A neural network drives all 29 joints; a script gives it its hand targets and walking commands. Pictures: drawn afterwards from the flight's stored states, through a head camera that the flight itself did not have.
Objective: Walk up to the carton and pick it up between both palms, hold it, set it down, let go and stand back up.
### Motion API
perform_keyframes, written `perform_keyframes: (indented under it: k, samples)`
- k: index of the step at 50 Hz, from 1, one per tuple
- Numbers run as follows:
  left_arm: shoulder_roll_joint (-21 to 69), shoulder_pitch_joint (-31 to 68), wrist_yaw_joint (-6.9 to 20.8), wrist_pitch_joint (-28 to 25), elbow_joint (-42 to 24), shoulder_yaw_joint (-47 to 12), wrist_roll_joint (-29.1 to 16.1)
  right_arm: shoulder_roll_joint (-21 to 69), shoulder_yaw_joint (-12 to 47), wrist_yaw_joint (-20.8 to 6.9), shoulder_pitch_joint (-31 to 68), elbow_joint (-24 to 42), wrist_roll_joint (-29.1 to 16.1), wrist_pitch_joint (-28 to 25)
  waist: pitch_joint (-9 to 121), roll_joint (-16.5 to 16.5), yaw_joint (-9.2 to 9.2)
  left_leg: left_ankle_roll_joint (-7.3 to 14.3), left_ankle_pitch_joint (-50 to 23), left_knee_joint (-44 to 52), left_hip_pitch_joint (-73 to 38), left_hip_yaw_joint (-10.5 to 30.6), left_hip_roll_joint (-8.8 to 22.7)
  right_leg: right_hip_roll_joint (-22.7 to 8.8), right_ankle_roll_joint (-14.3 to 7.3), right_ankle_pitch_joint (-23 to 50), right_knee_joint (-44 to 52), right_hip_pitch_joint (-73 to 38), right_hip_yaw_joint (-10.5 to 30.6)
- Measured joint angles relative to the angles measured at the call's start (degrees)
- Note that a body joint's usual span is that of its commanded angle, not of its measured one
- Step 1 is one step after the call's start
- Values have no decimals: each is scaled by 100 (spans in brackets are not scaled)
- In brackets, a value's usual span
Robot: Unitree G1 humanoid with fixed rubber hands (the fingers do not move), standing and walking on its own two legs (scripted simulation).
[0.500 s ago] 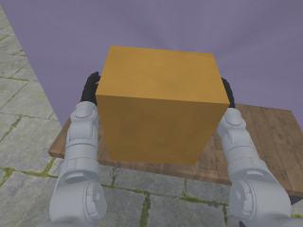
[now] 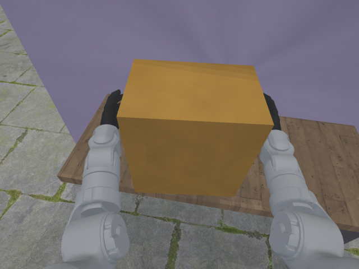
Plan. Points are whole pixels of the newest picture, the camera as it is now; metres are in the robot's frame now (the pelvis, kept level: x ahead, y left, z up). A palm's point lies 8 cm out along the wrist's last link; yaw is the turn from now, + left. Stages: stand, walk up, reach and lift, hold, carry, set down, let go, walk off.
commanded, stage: set down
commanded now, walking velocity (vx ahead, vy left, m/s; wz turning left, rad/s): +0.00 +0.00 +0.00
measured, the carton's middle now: (189, 134) +0.42 +0.01 +0.06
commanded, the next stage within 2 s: none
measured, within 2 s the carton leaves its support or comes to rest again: rests again in 1.10 s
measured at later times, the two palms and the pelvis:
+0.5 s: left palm (115, 131) +0.41 +0.19 +0.09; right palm (268, 134) +0.40 -0.18 +0.09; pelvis +0.00 +0.00 +0.00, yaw -1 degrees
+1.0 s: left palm (116, 137) +0.40 +0.19 +0.07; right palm (267, 140) +0.40 -0.18 +0.08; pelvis +0.00 +0.00 +0.00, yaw -1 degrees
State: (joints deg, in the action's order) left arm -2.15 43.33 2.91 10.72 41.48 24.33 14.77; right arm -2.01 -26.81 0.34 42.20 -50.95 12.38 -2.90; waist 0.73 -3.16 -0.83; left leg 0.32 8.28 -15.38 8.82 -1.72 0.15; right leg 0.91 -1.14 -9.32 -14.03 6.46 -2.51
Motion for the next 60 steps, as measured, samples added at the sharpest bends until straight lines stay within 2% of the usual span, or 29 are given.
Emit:
perform_keyframes:
  k: [30, 47, 60]
  samples:
    - [46, -93, -33, -657, 481, 103, -40, 76, -276, -76, -129, -71, 337, -366, 136, 79, -71, 12, -7, -69, 406, -122, 41, -8, -5, 39, -60, 429, -60]
    - [99, -34, 2, -926, 728, 288, 147, 178, -610, -179, -149, -17, 619, -465, 112, 54, -78, 34, -83, 2, 503, -192, 31, -39, 5, 78, -81, 580, -67]
    - [127, -220, -45, -1266, 764, 248, 98, 162, -553, -195, -246, -71, 632, -738, 153, 118, -99, 32, 6, -88, 703, -210, 48, -39, 10, 30, -91, 742, -99]
